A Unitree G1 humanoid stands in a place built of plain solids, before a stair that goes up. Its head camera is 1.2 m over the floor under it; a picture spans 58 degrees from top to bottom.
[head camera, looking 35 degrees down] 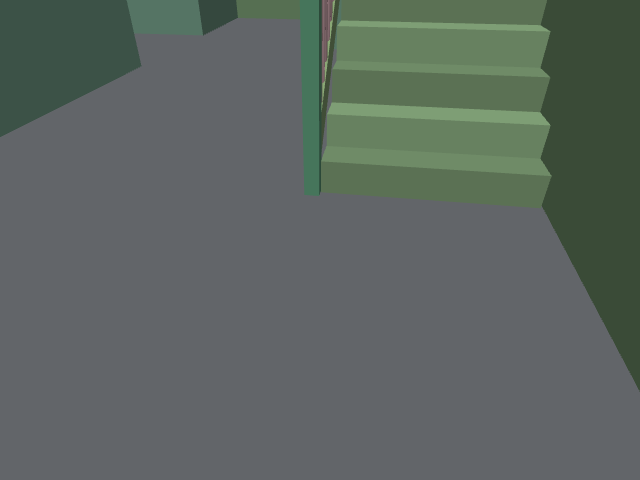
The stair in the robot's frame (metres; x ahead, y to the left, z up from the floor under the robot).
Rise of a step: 0.19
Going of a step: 0.21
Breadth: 1.20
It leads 9 degrees to the right of straight ahead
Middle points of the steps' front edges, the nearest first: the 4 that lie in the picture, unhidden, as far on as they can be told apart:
2.10 -0.60 0.19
2.31 -0.63 0.38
2.52 -0.66 0.58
2.73 -0.69 0.77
